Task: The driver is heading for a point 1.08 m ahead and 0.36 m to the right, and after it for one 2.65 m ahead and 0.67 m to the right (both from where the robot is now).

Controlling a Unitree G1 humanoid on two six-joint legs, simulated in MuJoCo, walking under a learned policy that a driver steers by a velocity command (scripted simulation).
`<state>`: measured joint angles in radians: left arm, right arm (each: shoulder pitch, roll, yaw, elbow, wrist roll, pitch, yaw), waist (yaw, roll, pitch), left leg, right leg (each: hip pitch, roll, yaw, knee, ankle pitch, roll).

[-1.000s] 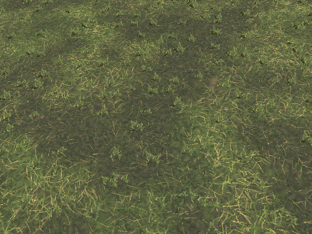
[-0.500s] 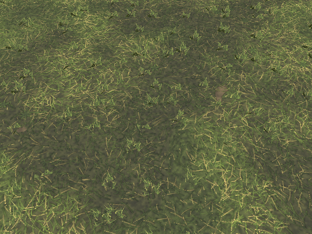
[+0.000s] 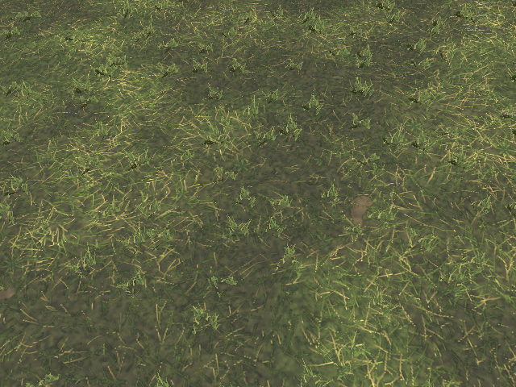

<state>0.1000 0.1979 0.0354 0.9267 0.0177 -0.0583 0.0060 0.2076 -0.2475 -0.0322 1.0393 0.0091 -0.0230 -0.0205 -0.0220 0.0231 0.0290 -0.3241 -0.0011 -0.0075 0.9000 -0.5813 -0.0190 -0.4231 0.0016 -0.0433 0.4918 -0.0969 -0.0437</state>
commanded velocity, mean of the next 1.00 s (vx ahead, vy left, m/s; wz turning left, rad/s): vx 0.03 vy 0.00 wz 0.00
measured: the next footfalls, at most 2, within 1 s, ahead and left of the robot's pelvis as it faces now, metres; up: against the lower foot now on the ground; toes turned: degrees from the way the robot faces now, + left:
left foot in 0.14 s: +0.06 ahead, +0.14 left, +0.00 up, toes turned +1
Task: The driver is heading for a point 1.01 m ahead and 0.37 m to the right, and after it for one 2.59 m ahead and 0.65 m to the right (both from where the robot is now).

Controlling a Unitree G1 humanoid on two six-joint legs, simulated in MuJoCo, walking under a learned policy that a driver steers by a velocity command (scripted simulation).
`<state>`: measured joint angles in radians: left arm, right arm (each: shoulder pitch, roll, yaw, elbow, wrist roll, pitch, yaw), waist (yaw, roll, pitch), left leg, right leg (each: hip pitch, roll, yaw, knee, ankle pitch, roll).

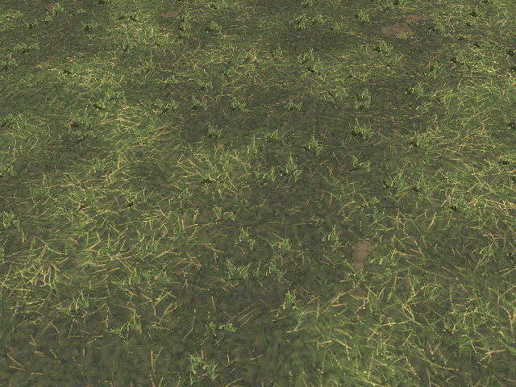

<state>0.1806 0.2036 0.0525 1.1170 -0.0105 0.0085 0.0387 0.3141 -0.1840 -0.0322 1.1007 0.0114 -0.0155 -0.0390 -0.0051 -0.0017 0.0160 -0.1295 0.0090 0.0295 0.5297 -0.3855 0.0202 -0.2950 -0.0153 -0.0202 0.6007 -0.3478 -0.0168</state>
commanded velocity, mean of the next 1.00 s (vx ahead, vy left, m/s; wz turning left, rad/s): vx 0.42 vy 0.00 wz -0.19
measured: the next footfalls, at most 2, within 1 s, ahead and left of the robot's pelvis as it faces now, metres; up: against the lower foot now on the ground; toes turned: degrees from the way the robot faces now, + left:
left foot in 0.66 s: +0.48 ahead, +0.10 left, +0.00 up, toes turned -1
